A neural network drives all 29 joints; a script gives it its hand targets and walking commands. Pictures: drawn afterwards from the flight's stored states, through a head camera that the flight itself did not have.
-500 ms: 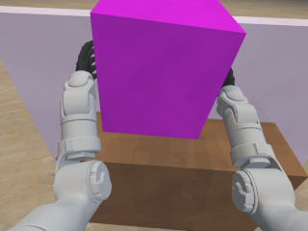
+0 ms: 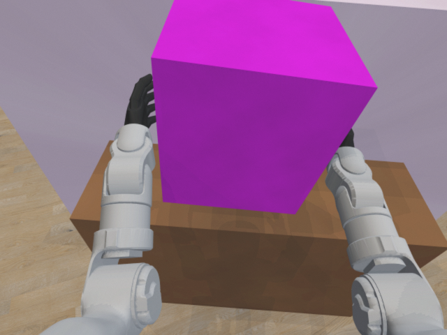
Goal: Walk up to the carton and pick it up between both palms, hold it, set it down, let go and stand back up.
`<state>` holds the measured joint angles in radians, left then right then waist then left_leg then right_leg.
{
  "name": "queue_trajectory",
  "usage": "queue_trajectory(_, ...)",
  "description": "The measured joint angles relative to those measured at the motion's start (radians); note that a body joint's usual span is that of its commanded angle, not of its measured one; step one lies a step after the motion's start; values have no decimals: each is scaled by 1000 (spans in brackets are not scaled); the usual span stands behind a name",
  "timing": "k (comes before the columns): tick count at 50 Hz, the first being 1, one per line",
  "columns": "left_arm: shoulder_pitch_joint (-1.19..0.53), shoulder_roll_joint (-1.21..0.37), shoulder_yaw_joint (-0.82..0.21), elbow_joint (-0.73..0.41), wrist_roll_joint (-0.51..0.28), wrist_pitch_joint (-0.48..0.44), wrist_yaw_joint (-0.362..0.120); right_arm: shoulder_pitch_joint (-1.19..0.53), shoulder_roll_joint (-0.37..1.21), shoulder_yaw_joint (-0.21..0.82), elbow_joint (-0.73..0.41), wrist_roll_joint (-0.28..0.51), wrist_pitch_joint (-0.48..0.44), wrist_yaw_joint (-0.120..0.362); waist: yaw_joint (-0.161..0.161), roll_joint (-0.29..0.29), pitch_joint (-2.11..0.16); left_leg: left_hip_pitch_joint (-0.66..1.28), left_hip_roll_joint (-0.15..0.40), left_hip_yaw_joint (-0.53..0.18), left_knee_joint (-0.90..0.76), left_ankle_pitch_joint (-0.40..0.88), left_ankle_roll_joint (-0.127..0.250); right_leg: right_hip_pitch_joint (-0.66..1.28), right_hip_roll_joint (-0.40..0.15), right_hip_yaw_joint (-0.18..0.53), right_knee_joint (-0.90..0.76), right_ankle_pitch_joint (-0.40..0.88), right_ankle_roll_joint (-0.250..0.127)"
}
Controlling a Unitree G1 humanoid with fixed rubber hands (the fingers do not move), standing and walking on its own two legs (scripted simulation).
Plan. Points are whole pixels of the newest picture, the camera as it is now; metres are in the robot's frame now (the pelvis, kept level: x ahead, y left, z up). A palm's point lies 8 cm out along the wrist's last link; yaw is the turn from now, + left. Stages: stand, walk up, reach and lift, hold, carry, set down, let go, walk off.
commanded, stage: set down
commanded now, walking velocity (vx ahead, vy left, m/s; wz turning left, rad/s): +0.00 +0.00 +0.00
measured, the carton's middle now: (242, 108) +0.43 -0.02 +0.19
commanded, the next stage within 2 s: none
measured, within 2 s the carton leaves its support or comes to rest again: neither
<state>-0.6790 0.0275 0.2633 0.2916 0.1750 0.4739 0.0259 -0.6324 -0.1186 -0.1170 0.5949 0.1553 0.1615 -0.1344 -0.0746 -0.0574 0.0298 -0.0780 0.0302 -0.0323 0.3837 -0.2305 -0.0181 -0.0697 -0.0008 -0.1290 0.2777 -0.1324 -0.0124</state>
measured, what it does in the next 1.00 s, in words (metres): stands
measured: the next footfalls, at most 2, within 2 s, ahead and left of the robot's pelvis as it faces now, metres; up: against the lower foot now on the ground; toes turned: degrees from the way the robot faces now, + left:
none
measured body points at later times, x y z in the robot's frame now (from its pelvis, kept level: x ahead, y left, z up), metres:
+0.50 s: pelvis +0.01 +0.00 +0.00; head -0.01 +0.03 +0.45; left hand +0.42 +0.15 +0.16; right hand +0.39 -0.20 +0.13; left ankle -0.01 +0.13 -0.75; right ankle +0.02 -0.11 -0.75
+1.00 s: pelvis +0.01 +0.00 +0.00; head +0.02 +0.01 +0.45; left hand +0.44 +0.14 +0.13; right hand +0.41 -0.21 +0.11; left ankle -0.01 +0.13 -0.75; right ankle +0.02 -0.11 -0.75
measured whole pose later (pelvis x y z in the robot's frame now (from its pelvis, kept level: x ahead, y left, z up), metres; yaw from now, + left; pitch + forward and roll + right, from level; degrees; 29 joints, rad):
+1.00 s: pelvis +0.01 +0.00 +0.00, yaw -1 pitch +2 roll -1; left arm -0.76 0.01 0.31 0.71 0.16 0.20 0.06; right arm -0.69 -0.08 -0.34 0.88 -0.08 -0.02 -0.05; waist -0.03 -0.02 -0.04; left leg -0.16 0.03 -0.02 0.34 -0.21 -0.02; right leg -0.17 0.00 -0.12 0.25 -0.12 -0.01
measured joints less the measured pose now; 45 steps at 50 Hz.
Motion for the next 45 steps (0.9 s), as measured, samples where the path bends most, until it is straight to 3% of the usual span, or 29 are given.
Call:
queue_trajectory(10,-11,-15,28,42,15,-11,-1,-24,8,-27,50,-39,-2,21,7,16,-9,15,-5,5,-12,-2,5,13,-4,5,-10,-2,6)
queue_trajectory(25,-29,-18,16,214,-7,-127,18,-14,26,-107,165,-121,-97,52,25,27,-26,-8,-3,5,-14,-1,3,-10,-3,5,-13,0,4)
queue_trajectory(45,-85,-19,43,394,-11,-247,31,-67,26,-192,274,-204,-156,80,42,35,-57,-69,1,15,-45,21,-2,-83,3,15,-27,17,-2)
